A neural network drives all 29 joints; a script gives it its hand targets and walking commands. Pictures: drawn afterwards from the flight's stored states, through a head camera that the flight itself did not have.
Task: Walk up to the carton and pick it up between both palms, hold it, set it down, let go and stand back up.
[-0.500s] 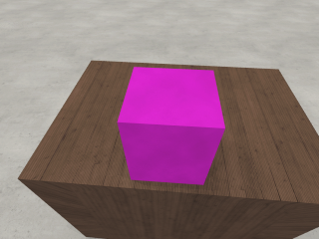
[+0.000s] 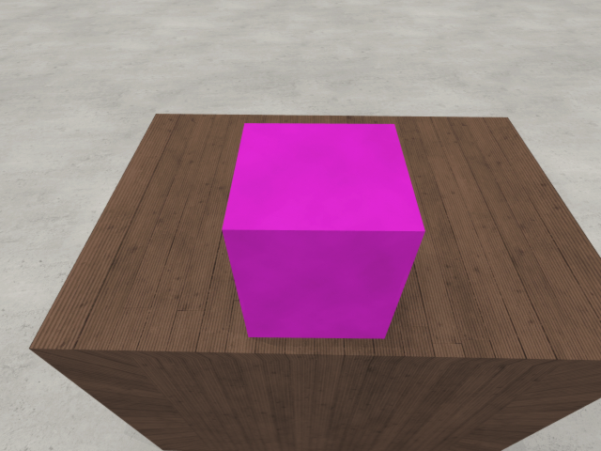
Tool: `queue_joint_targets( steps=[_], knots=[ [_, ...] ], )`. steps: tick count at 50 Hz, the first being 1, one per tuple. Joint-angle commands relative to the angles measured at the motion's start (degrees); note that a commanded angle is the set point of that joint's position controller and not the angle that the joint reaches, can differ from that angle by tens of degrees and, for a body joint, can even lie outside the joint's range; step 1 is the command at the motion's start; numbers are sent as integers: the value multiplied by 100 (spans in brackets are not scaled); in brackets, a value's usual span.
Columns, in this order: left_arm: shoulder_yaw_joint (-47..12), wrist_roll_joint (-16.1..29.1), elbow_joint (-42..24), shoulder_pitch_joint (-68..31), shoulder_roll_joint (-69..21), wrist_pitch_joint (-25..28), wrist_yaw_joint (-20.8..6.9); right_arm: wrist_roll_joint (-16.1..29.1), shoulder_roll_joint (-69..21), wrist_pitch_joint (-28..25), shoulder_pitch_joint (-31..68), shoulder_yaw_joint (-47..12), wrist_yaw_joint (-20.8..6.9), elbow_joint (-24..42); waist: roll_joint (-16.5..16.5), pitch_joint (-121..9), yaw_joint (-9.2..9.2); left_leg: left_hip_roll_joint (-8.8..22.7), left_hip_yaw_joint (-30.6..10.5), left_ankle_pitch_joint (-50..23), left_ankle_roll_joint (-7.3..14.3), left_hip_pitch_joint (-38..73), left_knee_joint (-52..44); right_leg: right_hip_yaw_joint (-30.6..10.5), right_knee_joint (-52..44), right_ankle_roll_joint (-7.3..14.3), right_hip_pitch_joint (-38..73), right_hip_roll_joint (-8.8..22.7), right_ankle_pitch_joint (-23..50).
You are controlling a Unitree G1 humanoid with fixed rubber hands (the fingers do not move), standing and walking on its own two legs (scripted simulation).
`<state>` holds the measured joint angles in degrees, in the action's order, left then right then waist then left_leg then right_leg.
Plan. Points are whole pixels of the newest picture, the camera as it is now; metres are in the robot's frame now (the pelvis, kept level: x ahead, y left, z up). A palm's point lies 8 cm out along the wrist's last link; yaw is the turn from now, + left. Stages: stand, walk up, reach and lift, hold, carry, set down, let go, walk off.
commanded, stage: walk up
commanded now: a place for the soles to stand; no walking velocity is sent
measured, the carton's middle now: (317, 235) +0.41 +0.00 +0.07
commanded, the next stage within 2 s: reach and lift in 0.42 s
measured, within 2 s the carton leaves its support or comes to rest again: neither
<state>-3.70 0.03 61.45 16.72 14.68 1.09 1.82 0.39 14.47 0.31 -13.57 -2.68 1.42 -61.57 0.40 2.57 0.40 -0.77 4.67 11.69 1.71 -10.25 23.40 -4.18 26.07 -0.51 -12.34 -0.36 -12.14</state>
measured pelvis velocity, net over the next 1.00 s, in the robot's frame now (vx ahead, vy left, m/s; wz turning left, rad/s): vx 0.01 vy -0.03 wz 0.01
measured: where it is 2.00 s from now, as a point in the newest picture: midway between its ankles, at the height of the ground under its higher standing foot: outside the picture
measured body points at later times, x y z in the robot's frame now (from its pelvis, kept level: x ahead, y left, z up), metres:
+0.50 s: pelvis -0.01 -0.01 -0.02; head +0.02 -0.01 +0.43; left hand +0.07 +0.26 -0.15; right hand +0.06 -0.28 -0.16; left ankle +0.01 +0.10 -0.74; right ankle +0.02 -0.13 -0.74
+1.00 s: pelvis +0.01 -0.03 -0.01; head +0.06 -0.03 +0.44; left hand +0.19 +0.25 -0.09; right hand +0.18 -0.26 -0.11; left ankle +0.01 +0.10 -0.74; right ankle +0.02 -0.13 -0.74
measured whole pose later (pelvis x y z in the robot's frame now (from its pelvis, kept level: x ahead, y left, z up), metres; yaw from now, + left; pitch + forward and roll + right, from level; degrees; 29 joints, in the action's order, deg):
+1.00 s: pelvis +0.01 -0.03 -0.01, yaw +1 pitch -1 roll +0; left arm 5.0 -2.3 22.5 6.1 19.4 -27.0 -4.0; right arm 1.6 9.4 6.2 -8.4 1.3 0.6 -31.4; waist 0.9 6.7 -1.1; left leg 3.9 3.7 16.2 -2.0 -13.5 30.9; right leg 3.0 30.8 2.3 -14.3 -1.2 -15.6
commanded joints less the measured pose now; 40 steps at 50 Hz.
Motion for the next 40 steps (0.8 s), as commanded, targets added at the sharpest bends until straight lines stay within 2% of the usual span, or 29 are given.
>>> queue_joint_targets(
  steps=[1,8,9,12,16,21,22,23,24,25,26,27,28,30,32,35,38,40],
  knots=[
    [92,-4,-108,267,559,40,36,-22,709,-33,-143,119,17,128,4,101,-16,750,-802,131,142,144,-536,-495,-343,245,-367,470,348],
    [112,20,-157,283,543,38,40,-42,749,-8,-138,127,19,131,12,112,8,754,-663,101,160,207,-443,-629,-328,273,-507,476,423],
    [114,10,-168,268,566,38,43,-39,753,-2,-167,128,14,133,34,32,-47,760,-651,166,152,221,-427,-657,-325,279,-464,466,357],
    [152,11,-211,253,675,36,46,-36,746,5,-124,115,22,154,-24,33,-1,756,-594,172,137,308,-404,-703,-319,278,-566,443,407],
    [153,20,-252,235,609,29,43,-27,744,16,-150,113,20,178,130,79,-36,772,-549,236,146,198,-360,-771,-295,282,-572,436,410],
    [189,20,-341,188,699,36,47,-44,781,18,-158,114,17,164,35,64,-28,770,-472,101,125,270,-294,-880,-255,302,-614,431,649],
    [449,444,-1980,-4016,1507,-1164,-73,-613,512,-357,3715,1070,-287,1181,108,-191,-343,512,-219,1588,-132,-1642,780,640,1015,311,-1149,39,-1745],
    [190,389,-2022,-3053,1261,-2001,33,-738,765,-88,2800,1237,-495,906,161,247,-267,505,-34,2191,-179,-1762,943,751,1188,400,-1027,135,-2174],
    [299,284,-2506,-2817,1146,-2597,-28,-579,774,123,2525,1222,-590,1306,290,-372,-199,455,44,1571,-245,-1319,1179,706,1189,423,-1050,240,-1599],
    [385,188,-2979,-2571,1000,-3036,-87,-459,739,299,2180,1207,-637,1567,216,-827,-137,412,71,1094,-357,-910,1358,669,1203,406,-1161,275,-972],
    [530,-60,-3213,-2480,960,-3408,-137,-340,770,493,1951,1161,-654,1607,37,-1035,-23,419,92,1125,-447,-589,1405,696,1150,383,-1331,287,-870],
    [612,-255,-3277,-2286,854,-3756,-170,-81,725,709,1736,1047,-649,1523,-204,-946,16,494,2,1421,-516,-499,1285,810,1165,399,-1269,221,-995],
    [606,-404,-3302,-2065,741,-4007,-227,67,767,847,1527,931,-598,1441,-415,-707,-149,563,-53,1220,-566,-491,1254,927,1211,436,-1147,115,-700],
    [655,-588,-3360,-1701,621,-4298,-410,269,888,993,1367,718,-488,1363,-497,-495,-311,592,-85,604,-642,-224,1229,1041,1057,473,-875,-23,-173],
    [815,-817,-3671,-1431,668,-4375,-544,396,977,1177,1305,655,-390,1677,-278,-174,-302,544,-82,803,-560,-233,949,1031,742,417,-394,-148,-182],
    [1068,-914,-4036,-1349,910,-4116,-656,318,778,1227,1234,538,-269,2371,193,-75,-222,247,174,127,-403,-202,903,725,217,260,-171,3,362],
    [1119,-871,-4316,-1401,962,-3713,-643,313,458,1141,1127,411,-262,2955,70,-146,-115,160,239,-74,-344,-167,781,605,40,142,-186,73,758],
    [1133,-739,-4422,-1501,1021,-3427,-638,267,247,998,1050,422,-264,3248,-67,-370,-135,169,248,-80,-354,-130,766,540,12,99,-171,128,923]
  ],
)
